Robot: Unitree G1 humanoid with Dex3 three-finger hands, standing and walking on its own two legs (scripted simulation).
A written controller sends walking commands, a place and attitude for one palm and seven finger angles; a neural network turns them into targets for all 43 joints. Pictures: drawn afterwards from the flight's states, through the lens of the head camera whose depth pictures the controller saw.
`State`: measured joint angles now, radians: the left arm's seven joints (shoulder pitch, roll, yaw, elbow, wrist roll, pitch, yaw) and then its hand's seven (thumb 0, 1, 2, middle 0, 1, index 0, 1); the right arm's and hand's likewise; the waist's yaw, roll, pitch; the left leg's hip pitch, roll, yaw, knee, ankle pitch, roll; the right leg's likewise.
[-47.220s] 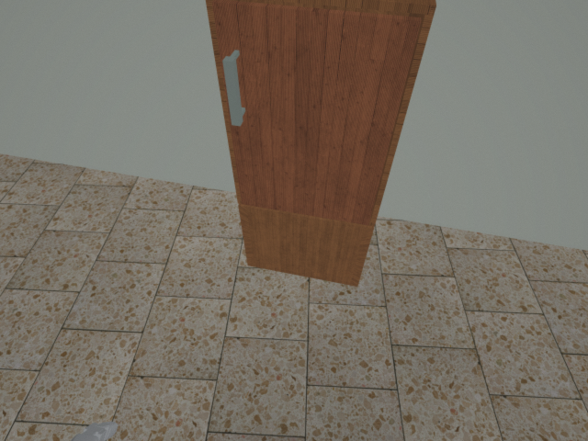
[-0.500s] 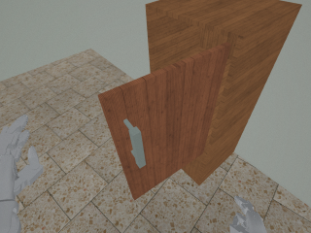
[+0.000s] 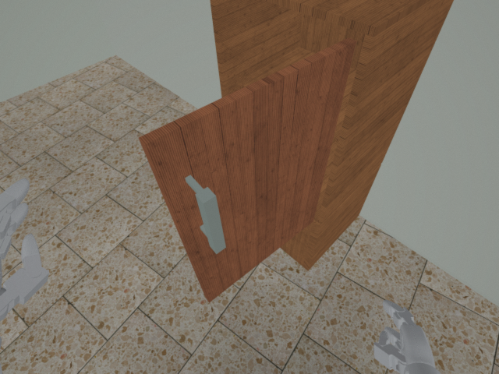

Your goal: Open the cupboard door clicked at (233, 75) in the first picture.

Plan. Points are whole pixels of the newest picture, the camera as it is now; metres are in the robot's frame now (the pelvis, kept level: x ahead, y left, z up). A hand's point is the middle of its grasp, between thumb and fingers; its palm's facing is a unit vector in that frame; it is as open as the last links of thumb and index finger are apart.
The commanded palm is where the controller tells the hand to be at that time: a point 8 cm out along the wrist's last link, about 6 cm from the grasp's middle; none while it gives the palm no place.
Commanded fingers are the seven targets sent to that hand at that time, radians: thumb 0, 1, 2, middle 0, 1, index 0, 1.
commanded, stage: step back with the hand held close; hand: left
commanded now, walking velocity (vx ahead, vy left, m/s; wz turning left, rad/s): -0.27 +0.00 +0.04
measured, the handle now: (205, 216) +0.35 +0.10 +0.05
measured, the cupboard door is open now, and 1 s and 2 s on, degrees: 84 84 84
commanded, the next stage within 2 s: stop stepping back and stand still in 0.74 s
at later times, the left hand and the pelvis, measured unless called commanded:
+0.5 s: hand out of the picture +0.08 +0.29 +0.15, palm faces +0.48 -0.73 -0.48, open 7.4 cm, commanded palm +0.02 +0.33 +0.17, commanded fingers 0.00 0.90 0.90 -0.20 -0.30 -0.20 -0.30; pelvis -0.11 +0.02 -0.02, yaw +3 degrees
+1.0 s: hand out of the picture -0.01 +0.27 +0.16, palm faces +0.39 -0.80 -0.45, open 7.4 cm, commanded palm -0.07 +0.31 +0.17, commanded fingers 0.00 0.90 0.90 -0.20 -0.30 -0.20 -0.30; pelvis -0.21 +0.02 -0.02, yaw -2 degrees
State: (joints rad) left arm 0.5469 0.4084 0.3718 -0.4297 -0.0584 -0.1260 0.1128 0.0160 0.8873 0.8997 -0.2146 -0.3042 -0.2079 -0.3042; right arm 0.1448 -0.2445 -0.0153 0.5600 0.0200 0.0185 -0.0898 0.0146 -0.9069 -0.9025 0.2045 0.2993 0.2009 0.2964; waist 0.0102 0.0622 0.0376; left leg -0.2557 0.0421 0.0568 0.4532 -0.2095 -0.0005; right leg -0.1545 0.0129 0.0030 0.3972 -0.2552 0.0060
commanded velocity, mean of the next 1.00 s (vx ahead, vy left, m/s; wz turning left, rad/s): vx -0.22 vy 0.01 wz -0.01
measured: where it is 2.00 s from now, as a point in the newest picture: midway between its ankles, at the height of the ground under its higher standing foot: outside the picture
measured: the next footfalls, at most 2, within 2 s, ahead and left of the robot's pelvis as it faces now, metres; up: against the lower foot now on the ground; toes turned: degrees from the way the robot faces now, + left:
right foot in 0.90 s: -0.26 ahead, -0.06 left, +0.00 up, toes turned -3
left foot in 1.02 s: -0.09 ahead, +0.10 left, +0.00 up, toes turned -1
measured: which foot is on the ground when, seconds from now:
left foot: down 0.00-0.88, up 0.90-1.00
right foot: down 0.00-0.62, up 0.64-0.88, down 0.90-1.00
